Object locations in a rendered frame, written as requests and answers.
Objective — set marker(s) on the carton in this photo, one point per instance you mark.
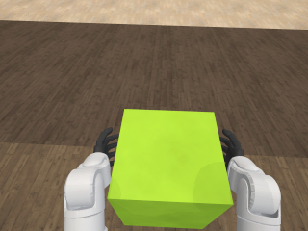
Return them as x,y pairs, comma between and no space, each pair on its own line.
169,170

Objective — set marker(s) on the robot left forearm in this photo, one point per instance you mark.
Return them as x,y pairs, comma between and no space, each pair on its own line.
84,194

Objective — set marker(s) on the left robot hand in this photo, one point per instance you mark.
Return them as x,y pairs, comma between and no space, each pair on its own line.
102,145

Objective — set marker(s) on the robot right forearm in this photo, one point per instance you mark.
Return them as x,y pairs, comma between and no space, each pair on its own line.
258,203

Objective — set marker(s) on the right robot hand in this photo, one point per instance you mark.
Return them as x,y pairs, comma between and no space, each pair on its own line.
234,147

